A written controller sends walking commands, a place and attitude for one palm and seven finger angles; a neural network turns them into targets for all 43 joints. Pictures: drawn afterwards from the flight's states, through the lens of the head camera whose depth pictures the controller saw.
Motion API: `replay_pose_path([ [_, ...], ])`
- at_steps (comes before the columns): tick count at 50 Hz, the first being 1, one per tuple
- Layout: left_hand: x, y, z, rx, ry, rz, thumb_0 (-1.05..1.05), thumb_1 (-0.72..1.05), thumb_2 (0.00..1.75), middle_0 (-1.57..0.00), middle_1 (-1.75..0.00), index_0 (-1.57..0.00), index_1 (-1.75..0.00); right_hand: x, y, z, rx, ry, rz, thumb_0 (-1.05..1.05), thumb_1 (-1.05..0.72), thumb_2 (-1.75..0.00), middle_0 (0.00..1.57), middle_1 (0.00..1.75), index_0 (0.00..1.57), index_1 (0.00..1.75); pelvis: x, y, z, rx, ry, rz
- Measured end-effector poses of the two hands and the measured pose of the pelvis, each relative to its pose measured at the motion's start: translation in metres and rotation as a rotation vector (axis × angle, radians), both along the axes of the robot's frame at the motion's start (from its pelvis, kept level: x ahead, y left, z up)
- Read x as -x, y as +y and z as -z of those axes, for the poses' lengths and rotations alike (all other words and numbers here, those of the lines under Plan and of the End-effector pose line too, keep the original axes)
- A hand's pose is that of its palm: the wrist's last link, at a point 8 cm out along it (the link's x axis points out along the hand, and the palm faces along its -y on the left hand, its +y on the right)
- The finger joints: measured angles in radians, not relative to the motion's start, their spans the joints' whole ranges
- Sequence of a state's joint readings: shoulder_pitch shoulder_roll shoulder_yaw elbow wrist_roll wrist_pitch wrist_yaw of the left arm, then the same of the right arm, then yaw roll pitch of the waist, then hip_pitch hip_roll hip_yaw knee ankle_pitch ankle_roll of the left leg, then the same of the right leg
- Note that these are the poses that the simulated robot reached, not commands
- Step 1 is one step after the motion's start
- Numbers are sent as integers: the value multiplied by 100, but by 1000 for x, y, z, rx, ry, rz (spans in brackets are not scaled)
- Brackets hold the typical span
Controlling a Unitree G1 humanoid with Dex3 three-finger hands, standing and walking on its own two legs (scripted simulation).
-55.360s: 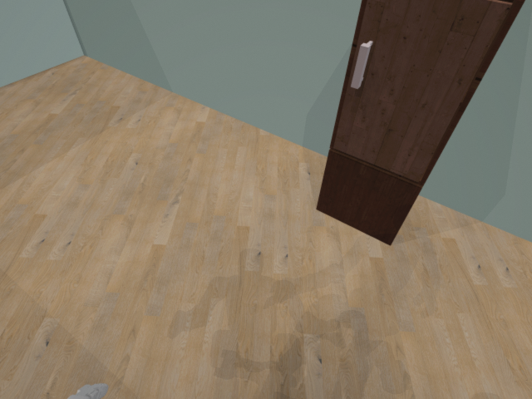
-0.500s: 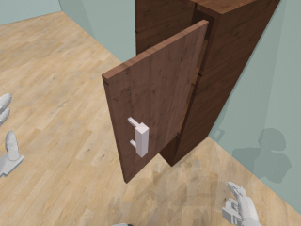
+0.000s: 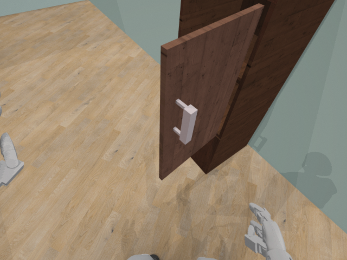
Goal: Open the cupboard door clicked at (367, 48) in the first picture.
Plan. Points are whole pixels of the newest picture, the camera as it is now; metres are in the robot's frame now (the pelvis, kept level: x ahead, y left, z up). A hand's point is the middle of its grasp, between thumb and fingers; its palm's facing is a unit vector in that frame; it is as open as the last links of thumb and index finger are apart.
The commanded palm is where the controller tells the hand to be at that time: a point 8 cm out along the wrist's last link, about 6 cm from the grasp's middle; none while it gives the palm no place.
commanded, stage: stop stepping back and stand still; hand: left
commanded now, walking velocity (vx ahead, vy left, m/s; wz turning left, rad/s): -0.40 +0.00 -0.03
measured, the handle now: (182, 121) +0.46 +0.02 +0.03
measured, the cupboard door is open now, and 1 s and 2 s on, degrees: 97 97 97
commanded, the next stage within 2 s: let the arm hang, fingers relaxed in 0.80 s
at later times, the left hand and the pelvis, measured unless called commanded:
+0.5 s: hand out of the picture +0.10 +0.25 +0.17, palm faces +0.51 -0.78 -0.37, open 7.4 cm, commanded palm +0.04 +0.28 +0.18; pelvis -0.10 -0.02 -0.01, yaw +0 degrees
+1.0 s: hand out of the picture +0.08 +0.25 +0.03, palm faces +0.25 -0.84 -0.49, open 7.4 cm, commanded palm none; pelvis -0.14 -0.02 -0.01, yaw +1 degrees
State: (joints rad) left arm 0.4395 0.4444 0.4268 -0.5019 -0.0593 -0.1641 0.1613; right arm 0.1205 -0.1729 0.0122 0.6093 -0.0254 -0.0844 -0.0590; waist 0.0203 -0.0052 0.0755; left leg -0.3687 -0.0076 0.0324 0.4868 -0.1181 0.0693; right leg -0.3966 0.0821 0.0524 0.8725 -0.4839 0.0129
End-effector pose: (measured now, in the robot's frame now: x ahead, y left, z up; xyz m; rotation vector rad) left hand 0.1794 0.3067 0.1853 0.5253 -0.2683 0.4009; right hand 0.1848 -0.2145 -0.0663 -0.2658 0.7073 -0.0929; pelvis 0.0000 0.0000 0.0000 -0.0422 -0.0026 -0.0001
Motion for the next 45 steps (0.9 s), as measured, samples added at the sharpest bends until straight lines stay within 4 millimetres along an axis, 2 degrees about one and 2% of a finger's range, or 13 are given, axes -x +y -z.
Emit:
replay_pose_path([
  [3, 14, -9, -1, 1, 18, 50, 1, 89, 90, -21, -30, -21, -30, 21, 0, -9, -20, -31, 15, 2, -91, -90, 21, 30, 20, 30, 18, -1, -3, 13, 7, 24],
  [8, 49, -31, -5, 0, 32, 118, 1, 89, 90, -21, -30, -21, -30, 62, -13, -13, -16, -30, 43, 1, -90, -90, 21, 30, 21, 30, 48, -8, -3, 15, 31, 35],
  [11, 75, -37, -10, -33, 43, 101, 1, 88, 90, -21, -30, -21, -30, 88, -23, -8, -19, -15, 52, 1, -90, -90, 21, 30, 20, 30, 66, -17, -2, -8, 52, 10],
  [14, 103, -42, -10, -79, 59, 77, 1, 88, 90, -21, -30, -21, -30, 114, -37, 9, -21, 14, 52, 1, -90, -90, 21, 30, 20, 30, 89, -22, 6, -38, 52, 32],
  [18, 130, -40, -14, -59, 47, 28, 1, 88, 90, -21, -30, -22, -30, 155, -52, 22, -25, 104, 101, 2, -91, -90, 21, 30, 20, 30, 94, -24, 1, -45, 28, 40],
  [22, 133, -28, -6, -6, -15, -47, 1, 88, 90, -21, -30, -22, -30, 181, -64, 27, 6, 124, 138, 2, -91, -90, 21, 30, 20, 30, 96, -25, 1, -61, 6, 28],
  [26, 123, -24, 10, 59, -43, -66, 1, 88, 90, -21, -30, -21, -30, 189, -70, 32, 35, 107, 154, 2, -91, -90, 21, 30, 20, 30, 105, -21, 9, -73, -17, 5],
  [29, 119, -33, 14, 49, -14, -24, 1, 89, 90, -20, -30, -21, -30, 189, -67, 28, 14, 52, 160, 2, -91, -90, 20, 30, 20, 30, 116, -22, 10, -82, -28, 20],
  [32, 124, -51, 7, -12, 7, 43, 1, 89, 90, -21, -30, -21, -30, 189, -61, 25, -25, 8, 148, 2, -91, -90, 20, 30, 20, 30, 125, -29, 11, -80, -26, 19],
  [36, 141, -65, -9, -82, 19, 86, 1, 88, 90, -21, -30, -21, -30, 190, -55, 25, -65, 26, 123, 2, -91, -90, 20, 30, 20, 30, 129, -35, 6, -53, -9, 12],
  [41, 153, -52, -15, -106, 40, 21, 1, 88, 90, -21, -30, -22, -30, 186, -52, 25, -65, 69, 104, 2, -91, -90, 21, 30, 20, 30, 126, -34, -1, -66, -1, 38],
  [45, 149, -34, -1, -49, 44, -45, 1, 88, 90, -21, -30, -22, -30, 177, -51, 28, -40, 56, 89, 2, -91, -90, 21, 30, 20, 30, 125, -27, 3, -45, -15, 20],
])
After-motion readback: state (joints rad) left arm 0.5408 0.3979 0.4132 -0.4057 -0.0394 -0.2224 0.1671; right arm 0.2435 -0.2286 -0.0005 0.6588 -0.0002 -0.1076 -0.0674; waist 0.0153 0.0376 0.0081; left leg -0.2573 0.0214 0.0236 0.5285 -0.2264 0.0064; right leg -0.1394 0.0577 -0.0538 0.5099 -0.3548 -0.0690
